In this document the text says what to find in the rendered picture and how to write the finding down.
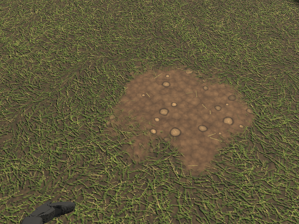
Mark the robot left hand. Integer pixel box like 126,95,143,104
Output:
20,201,76,224

